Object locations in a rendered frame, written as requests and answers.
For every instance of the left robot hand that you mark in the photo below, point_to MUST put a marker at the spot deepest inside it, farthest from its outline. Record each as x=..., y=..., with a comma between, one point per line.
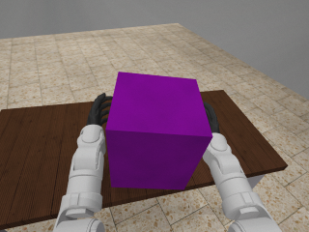
x=96, y=113

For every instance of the carton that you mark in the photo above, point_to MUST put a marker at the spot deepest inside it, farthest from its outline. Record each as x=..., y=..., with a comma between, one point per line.
x=157, y=131

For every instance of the robot right forearm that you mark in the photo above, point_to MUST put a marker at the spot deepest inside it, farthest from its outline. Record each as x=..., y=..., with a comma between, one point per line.
x=239, y=201

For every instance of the robot left forearm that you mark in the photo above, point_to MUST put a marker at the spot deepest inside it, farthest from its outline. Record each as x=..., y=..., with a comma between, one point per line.
x=83, y=197

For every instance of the robot left upper arm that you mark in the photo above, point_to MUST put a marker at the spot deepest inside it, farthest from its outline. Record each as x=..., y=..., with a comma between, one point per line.
x=80, y=225

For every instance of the robot right upper arm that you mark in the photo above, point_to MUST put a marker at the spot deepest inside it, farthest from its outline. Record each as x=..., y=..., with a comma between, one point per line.
x=258, y=224

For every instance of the table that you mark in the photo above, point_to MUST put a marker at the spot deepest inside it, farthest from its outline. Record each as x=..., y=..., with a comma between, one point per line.
x=37, y=144

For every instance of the right robot hand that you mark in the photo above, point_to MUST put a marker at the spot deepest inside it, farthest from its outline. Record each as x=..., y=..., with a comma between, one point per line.
x=212, y=118

